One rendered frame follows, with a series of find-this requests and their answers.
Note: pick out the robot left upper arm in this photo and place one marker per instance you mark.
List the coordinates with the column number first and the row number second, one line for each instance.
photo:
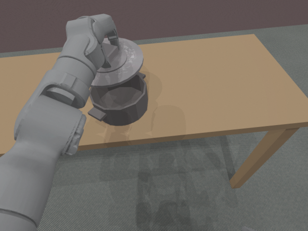
column 50, row 130

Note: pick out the left robot forearm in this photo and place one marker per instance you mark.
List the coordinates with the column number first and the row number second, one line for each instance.
column 75, row 69

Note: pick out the table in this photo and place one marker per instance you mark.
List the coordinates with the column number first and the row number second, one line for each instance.
column 196, row 89

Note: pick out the lid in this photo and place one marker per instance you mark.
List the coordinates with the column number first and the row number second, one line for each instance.
column 124, row 66

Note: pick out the robot left hand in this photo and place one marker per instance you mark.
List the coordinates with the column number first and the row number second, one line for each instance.
column 111, row 32

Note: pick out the pot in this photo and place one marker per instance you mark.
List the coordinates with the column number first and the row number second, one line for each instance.
column 122, row 104

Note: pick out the knob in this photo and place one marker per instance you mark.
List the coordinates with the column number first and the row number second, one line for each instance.
column 111, row 51

